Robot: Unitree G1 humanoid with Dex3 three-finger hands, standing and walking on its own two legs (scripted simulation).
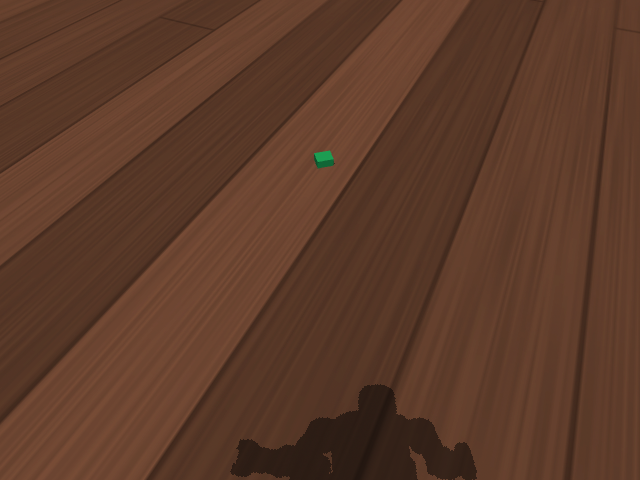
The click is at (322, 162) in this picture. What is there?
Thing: small box
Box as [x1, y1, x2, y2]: [314, 151, 333, 167]
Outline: 329,151 314,153 314,159 317,167 333,165 333,159
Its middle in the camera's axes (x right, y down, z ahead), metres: +0.02 -0.36 +1.90
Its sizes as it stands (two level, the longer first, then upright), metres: 0.078 0.066 0.039
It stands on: the floor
